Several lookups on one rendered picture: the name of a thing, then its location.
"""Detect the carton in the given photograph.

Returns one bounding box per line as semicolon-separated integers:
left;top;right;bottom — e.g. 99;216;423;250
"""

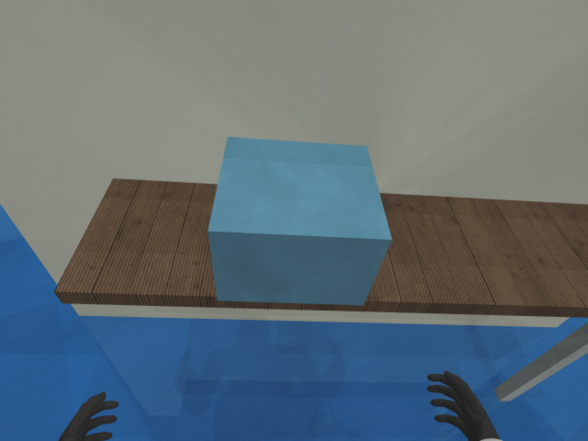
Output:
208;137;392;306

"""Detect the robot left hand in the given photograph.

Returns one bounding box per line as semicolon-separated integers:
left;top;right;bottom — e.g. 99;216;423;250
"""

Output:
58;392;119;441

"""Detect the table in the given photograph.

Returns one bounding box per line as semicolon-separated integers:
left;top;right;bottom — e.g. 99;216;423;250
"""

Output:
54;178;588;401

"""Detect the robot right hand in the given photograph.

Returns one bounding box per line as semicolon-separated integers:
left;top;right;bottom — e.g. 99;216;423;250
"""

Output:
427;371;501;441

